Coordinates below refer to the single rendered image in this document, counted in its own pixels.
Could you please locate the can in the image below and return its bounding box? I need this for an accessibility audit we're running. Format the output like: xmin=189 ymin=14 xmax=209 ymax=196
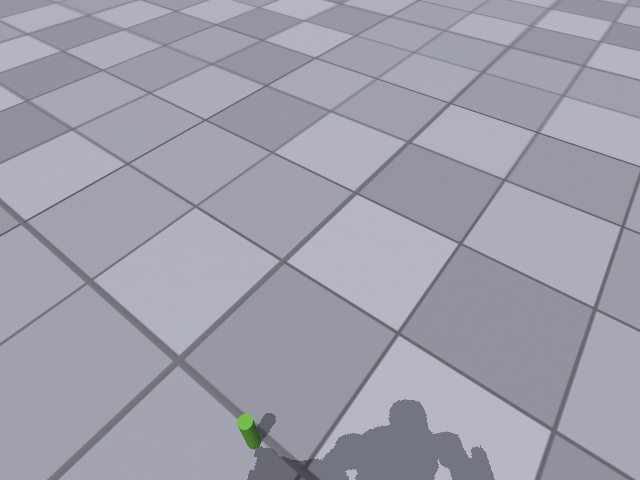
xmin=237 ymin=414 xmax=261 ymax=450

